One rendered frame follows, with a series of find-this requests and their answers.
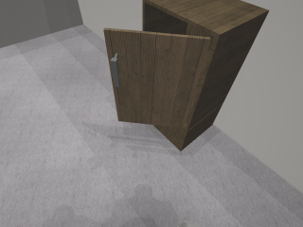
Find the handle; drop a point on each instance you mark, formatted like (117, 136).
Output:
(115, 70)

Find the cupboard door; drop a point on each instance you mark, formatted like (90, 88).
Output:
(158, 72)

